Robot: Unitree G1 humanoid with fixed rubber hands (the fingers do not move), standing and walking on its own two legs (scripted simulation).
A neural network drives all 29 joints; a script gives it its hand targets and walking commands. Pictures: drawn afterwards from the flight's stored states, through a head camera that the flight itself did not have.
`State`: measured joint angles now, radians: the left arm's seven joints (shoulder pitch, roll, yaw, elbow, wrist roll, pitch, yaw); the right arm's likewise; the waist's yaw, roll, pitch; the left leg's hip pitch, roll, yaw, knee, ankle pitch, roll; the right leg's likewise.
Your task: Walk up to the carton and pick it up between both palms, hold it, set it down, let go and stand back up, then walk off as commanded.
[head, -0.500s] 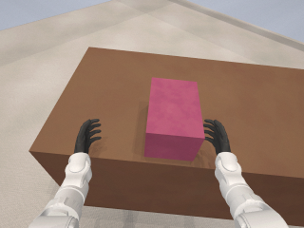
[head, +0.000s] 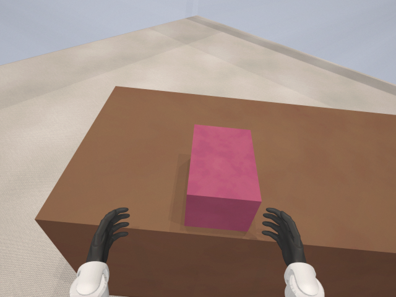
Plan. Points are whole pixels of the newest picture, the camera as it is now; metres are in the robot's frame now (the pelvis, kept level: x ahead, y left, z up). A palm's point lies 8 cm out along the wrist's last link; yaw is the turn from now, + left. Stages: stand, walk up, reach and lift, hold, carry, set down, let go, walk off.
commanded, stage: set down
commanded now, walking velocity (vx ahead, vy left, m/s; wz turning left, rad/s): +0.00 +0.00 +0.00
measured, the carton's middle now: (219, 174) +0.45 -0.04 -0.05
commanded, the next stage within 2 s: let go in 1.92 s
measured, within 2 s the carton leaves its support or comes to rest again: neither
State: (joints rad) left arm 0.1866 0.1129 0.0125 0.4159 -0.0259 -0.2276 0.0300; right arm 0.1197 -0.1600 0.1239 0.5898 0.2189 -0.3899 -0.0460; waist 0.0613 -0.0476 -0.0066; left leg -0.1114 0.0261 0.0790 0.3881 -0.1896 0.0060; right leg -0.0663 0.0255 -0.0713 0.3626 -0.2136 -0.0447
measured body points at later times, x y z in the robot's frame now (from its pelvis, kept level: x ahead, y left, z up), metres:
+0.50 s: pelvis -0.01 +0.00 +0.00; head -0.03 +0.02 +0.45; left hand +0.19 +0.22 -0.01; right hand +0.18 -0.19 +0.01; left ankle +0.02 +0.11 -0.74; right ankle +0.00 -0.09 -0.75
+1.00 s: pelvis +0.02 +0.01 +0.00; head +0.01 +0.02 +0.45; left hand +0.18 +0.22 -0.04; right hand +0.18 -0.20 -0.03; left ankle +0.02 +0.11 -0.74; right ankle +0.00 -0.09 -0.74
